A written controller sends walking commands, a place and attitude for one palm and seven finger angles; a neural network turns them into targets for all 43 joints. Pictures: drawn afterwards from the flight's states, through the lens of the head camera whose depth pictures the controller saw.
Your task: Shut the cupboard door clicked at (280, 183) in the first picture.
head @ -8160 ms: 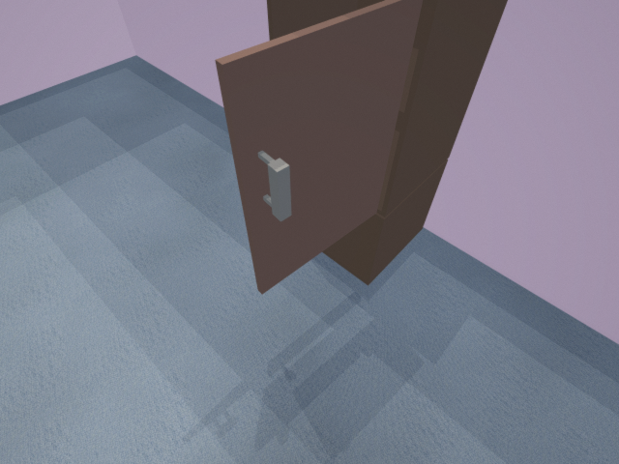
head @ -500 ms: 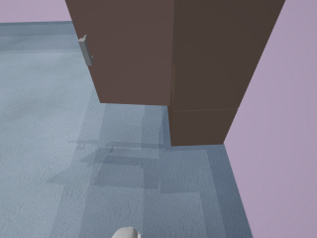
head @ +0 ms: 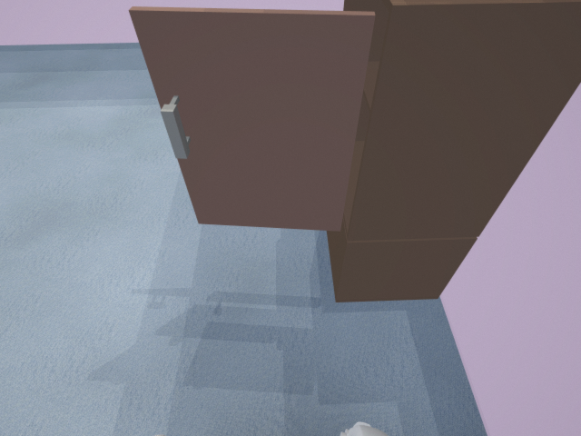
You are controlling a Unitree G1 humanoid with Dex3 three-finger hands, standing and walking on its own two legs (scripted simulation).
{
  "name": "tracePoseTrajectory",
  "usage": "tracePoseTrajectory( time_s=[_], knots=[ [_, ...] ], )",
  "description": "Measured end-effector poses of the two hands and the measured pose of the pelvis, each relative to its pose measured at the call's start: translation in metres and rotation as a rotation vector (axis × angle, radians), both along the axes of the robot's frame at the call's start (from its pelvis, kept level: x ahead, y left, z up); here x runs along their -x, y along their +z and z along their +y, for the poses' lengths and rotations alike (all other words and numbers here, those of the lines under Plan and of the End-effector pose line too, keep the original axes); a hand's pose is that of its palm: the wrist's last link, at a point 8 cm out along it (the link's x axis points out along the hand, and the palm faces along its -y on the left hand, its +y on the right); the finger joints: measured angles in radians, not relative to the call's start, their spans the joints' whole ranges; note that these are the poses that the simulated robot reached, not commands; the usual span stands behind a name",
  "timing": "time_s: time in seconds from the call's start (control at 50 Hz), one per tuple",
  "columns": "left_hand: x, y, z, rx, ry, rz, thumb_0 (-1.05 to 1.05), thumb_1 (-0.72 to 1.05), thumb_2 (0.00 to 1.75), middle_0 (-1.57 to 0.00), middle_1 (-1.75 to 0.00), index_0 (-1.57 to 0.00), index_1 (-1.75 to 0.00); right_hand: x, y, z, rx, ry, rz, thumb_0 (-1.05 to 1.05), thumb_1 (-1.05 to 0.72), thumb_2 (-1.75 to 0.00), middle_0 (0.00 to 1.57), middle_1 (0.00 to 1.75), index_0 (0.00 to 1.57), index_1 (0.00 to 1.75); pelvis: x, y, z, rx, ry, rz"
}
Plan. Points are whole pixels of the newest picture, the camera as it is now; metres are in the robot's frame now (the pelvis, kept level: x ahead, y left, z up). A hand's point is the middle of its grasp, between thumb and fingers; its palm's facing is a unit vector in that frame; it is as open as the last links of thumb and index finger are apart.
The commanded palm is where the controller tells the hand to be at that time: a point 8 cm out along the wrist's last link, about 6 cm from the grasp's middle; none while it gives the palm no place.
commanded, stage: take the last steps up to it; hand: left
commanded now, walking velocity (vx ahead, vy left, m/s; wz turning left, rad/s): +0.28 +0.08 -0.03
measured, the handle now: (179, 126) +0.70 +0.29 +0.02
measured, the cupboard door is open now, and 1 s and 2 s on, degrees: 84 84 84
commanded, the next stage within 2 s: come to a stop and stand still in 0.32 s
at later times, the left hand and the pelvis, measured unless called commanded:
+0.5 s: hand out of the picture +0.14 +0.23 -0.19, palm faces +0.09 -0.98 -0.18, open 7.3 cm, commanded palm none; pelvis +0.18 +0.05 -0.01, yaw +0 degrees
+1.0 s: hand (179, 359) +0.27 +0.23 -0.17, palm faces -0.02 -0.97 -0.26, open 7.4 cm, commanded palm none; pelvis +0.17 +0.02 -0.01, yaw -2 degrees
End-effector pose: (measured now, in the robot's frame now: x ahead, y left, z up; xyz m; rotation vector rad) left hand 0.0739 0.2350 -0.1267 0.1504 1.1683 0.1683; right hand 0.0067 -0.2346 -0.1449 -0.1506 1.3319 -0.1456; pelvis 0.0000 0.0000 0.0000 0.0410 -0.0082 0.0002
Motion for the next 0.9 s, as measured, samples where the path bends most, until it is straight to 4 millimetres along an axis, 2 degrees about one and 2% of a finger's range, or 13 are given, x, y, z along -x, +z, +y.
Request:
tracePoseTrajectory(
  time_s=[0.08, 0.14, 0.18, 0.24, 0.34, 0.46, 0.52, 0.6, 0.66, 0.74, 0.82, 0.9],
  knots=[
    [-0.064, 0.005, -0.008, -0.018, -0.053, -0.077, 0.0, 0.91, 0.9, -0.19, -0.3, -0.19, -0.3, 0.006, -0.013, 0.001, -0.033, -0.043, 0.088, 0.0, -0.93, -0.89, 0.2, 0.3, 0.2, 0.3, -0.034, -0.006, -0.005, -0.014, -0.011, -0.006],
    [-0.092, 0.002, -0.014, -0.025, -0.064, -0.114, 0.0, 0.91, 0.9, -0.19, -0.3, -0.19, -0.3, -0.001, -0.022, 0.001, -0.051, -0.058, 0.141, 0.0, -0.92, -0.89, 0.2, 0.3, 0.2, 0.3, -0.057, -0.014, -0.009, 0.001, -0.007, -0.016],
    [-0.096, 0.002, -0.016, -0.02, -0.051, -0.096, 0.0, 0.91, 0.9, -0.19, -0.3, -0.19, -0.3, -0.016, -0.019, 0.001, -0.052, -0.063, 0.154, 0.0, -0.92, -0.89, 0.2, 0.3, 0.2, 0.3, -0.07, -0.01, -0.009, 0.012, -0.003, -0.018],
    [-0.089, 0.002, -0.016, -0.008, -0.02, -0.024, 0.0, 0.91, 0.9, -0.2, -0.3, -0.2, -0.3, -0.05, -0.008, 0.002, -0.044, -0.063, 0.127, 0.0, -0.92, -0.89, 0.2, 0.3, 0.2, 0.3, -0.091, -0.001, -0.006, 0.023, -0.005, -0.004],
    [-0.076, 0.001, 0.005, -0.01, 0.025, 0.096, -0.01, 0.94, 0.9, -0.2, -0.3, -0.2, -0.3, -0.118, 0.006, 0.013, -0.034, -0.036, 0.045, 0.0, -0.91, -0.89, 0.2, 0.3, 0.2, 0.3, -0.124, 0.008, 0.004, 0.026, -0.001, 0.017],
    [-0.063, -0.018, 0.03, 0.037, 0.087, 0.238, 0.0, 0.92, 0.9, -0.2, -0.3, -0.2, -0.3, -0.205, 0.01, 0.037, 0.008, 0.037, -0.05, 0.0, -0.92, -0.89, 0.2, 0.3, 0.2, 0.3, -0.168, 0.0, 0.037, 0.043, 0.001, 0.01],
    [-0.066, -0.035, 0.045, 0.05, 0.095, 0.302, 0.0, 0.92, 0.9, -0.2, -0.3, -0.2, -0.3, -0.241, 0.005, 0.053, 0.045, 0.056, -0.105, 0.0, -0.92, -0.89, 0.2, 0.3, 0.2, 0.3, -0.188, -0.012, 0.054, 0.053, -0.007, 0.005],
    [-0.085, -0.038, 0.057, 0.05, 0.073, 0.34, 0.0, 0.91, 0.9, -0.2, -0.3, -0.19, -0.3, -0.268, 0.012, 0.074, 0.06, 0.056, -0.134, 0.0, -0.92, -0.89, 0.2, 0.3, 0.2, 0.3, -0.198, -0.009, 0.065, 0.054, -0.025, 0.003],
    [-0.108, -0.034, 0.064, 0.047, 0.052, 0.312, 0.0, 0.91, 0.9, -0.19, -0.3, -0.19, -0.3, -0.275, 0.016, 0.081, 0.062, 0.039, -0.143, 0.0, -0.92, -0.89, 0.2, 0.3, 0.2, 0.3, -0.197, -0.005, 0.068, 0.067, -0.036, 0.01],
    [-0.141, -0.029, 0.072, 0.03, 0.016, 0.237, 0.0, 0.91, 0.9, -0.19, -0.3, -0.19, -0.3, -0.269, 0.02, 0.073, 0.079, 0.006, -0.14, -0.01, -0.92, -0.89, 0.21, 0.3, 0.2, 0.3, -0.192, -0.001, 0.066, 0.076, -0.059, 0.022],
    [-0.17, -0.021, 0.072, 0.006, -0.019, 0.156, 0.0, 0.91, 0.9, -0.19, -0.3, -0.19, -0.3, -0.247, 0.02, 0.055, 0.092, -0.027, -0.111, -0.01, -0.91, -0.89, 0.21, 0.3, 0.2, 0.3, -0.185, 0.0, 0.06, 0.084, -0.065, 0.025],
    [-0.189, -0.013, 0.061, -0.02, -0.053, 0.083, 0.0, 0.91, 0.9, -0.19, -0.3, -0.19, -0.3, -0.217, 0.014, 0.032, 0.089, -0.06, -0.064, 0.0, -0.91, -0.89, 0.21, 0.3, 0.2, 0.3, -0.179, -0.002, 0.047, 0.084, -0.055, 0.025]
  ],
)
